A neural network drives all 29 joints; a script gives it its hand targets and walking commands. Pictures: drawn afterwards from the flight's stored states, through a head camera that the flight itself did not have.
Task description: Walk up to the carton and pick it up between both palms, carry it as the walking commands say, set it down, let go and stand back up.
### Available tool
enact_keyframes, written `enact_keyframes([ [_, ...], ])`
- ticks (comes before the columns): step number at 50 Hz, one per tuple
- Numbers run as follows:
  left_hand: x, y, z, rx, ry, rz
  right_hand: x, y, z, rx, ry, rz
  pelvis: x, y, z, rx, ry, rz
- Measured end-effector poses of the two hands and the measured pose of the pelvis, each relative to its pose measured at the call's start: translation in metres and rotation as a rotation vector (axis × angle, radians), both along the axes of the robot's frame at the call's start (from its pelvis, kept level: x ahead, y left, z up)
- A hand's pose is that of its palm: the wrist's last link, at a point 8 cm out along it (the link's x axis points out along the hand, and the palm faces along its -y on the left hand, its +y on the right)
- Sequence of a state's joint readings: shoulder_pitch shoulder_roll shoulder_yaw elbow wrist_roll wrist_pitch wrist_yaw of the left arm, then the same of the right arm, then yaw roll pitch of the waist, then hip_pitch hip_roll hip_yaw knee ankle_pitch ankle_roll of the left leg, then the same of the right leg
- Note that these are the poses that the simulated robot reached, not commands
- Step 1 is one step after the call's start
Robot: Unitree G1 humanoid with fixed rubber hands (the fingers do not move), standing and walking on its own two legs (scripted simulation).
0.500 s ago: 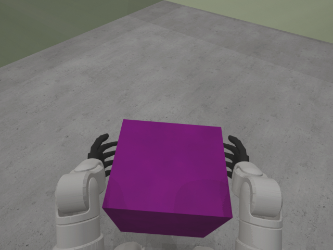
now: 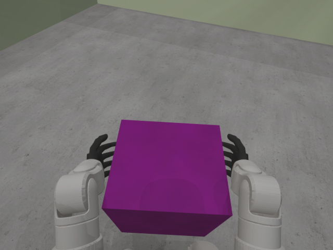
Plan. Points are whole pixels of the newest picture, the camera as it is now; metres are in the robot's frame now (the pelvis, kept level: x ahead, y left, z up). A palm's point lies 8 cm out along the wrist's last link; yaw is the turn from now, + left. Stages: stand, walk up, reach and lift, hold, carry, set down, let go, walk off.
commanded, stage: carry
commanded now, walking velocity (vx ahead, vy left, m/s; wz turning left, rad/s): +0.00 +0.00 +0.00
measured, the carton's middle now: (166, 183) +0.26 +0.01 +0.02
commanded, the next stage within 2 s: none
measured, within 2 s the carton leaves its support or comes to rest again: neither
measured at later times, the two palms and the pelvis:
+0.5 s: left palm (71, 192) +0.19 +0.19 +0.10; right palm (236, 201) +0.19 -0.12 +0.11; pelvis -0.07 +0.04 +0.01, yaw -2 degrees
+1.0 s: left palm (74, 197) +0.18 +0.18 +0.11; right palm (243, 208) +0.17 -0.13 +0.11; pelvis -0.08 +0.03 +0.01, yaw -3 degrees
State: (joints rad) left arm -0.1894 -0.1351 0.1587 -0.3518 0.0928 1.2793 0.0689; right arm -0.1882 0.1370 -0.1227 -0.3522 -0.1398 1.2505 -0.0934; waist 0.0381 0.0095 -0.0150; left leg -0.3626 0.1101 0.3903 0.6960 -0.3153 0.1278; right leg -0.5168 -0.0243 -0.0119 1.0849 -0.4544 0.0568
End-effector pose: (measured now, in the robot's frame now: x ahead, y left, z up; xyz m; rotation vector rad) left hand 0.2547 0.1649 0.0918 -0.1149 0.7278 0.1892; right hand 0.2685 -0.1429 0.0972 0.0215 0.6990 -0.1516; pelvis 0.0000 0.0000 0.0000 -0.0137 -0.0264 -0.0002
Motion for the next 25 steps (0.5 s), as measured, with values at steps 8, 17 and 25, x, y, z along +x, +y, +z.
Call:
enact_keyframes([
  [8,-0.023,-0.022,0.008,0.046,-0.009,-0.055,-0.041,-0.022,-0.007,0.048,-0.008,-0.054,-0.028,-0.003,-0.003,0.043,-0.026,-0.040],
  [17,-0.045,-0.004,0.015,0.026,-0.009,-0.065,-0.065,-0.004,0.006,0.026,-0.008,-0.063,-0.054,0.015,0.007,0.022,0.016,-0.040],
  [25,-0.063,0.026,0.013,-0.010,-0.006,-0.059,-0.082,0.026,0.015,-0.007,-0.004,-0.058,-0.068,0.040,0.010,-0.005,-0.002,-0.035],
])
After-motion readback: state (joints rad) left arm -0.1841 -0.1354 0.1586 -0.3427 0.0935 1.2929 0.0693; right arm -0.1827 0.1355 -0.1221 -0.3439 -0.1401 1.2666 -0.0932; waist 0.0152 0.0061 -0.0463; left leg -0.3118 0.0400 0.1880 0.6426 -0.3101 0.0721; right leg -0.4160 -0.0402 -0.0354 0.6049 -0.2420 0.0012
